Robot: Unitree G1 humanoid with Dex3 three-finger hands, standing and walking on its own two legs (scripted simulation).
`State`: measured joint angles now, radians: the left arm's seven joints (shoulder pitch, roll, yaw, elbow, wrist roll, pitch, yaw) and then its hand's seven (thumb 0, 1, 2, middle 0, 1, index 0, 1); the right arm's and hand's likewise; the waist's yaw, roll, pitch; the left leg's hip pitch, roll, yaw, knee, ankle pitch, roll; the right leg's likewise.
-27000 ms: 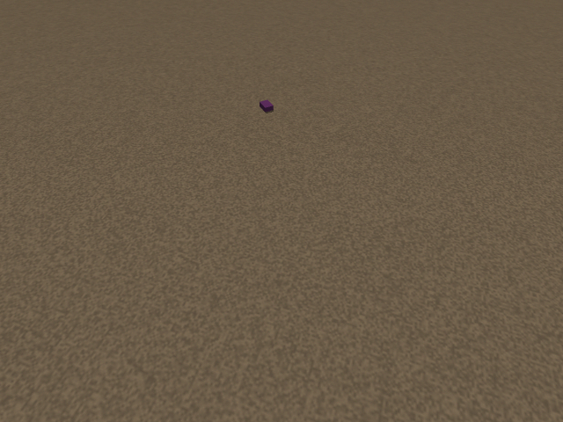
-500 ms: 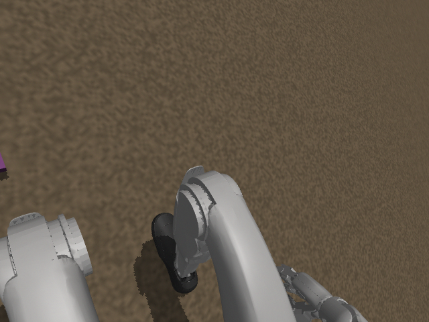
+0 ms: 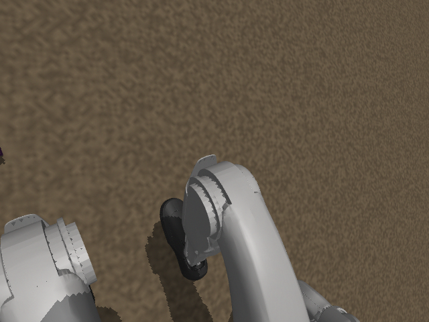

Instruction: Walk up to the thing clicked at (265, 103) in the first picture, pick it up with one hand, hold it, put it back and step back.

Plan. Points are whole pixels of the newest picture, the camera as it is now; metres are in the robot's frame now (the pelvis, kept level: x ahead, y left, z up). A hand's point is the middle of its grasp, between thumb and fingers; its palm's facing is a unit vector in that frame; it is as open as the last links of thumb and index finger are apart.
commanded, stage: go down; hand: left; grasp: from above
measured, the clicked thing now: out of the picture +0.44 +0.25 -0.29
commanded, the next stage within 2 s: none
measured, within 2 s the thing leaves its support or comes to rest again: neither
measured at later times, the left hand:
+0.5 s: hand out of the picture +0.42 +0.37 -0.05, palm faces -0.49 -0.01 -0.87, open 13.5 cm
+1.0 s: hand out of the picture +0.42 +0.36 +0.07, palm faces -0.47 -0.02 -0.88, open 13.9 cm
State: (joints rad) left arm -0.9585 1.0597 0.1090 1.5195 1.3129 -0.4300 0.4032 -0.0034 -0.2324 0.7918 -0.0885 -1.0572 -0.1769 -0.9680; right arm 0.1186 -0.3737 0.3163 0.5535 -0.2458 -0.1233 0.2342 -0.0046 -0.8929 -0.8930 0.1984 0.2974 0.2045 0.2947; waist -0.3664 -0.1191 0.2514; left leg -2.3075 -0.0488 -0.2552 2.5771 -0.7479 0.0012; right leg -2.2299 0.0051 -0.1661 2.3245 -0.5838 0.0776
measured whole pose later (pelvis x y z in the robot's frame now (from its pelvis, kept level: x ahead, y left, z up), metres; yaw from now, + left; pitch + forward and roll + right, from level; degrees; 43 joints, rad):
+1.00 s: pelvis -0.01 +0.00 +0.14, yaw +9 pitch +34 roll -6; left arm -0.83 0.80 0.01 1.00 1.12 -0.37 -0.02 0.00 -0.45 0.97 -0.07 -1.01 -0.08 -1.01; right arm 0.19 -0.28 0.05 0.64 -0.04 0.09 0.04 0.00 -0.90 -0.90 0.20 0.30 0.20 0.30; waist -0.17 0.05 -0.13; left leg -1.98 -0.03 -0.07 2.04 -0.66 0.03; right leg -1.96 -0.03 -0.02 1.92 -0.56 0.06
